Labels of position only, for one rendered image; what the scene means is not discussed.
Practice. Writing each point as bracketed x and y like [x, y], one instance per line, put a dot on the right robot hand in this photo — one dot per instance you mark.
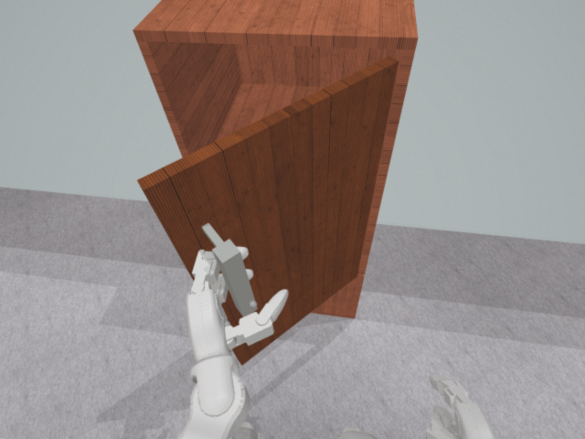
[468, 420]

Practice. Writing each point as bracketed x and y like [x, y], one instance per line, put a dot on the robot left forearm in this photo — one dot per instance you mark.
[219, 403]

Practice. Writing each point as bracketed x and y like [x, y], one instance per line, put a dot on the cupboard door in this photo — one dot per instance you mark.
[295, 188]

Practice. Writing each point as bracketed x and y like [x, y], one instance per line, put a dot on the left robot hand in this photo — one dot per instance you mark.
[206, 317]

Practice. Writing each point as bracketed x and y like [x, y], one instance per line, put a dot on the handle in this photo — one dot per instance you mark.
[233, 270]

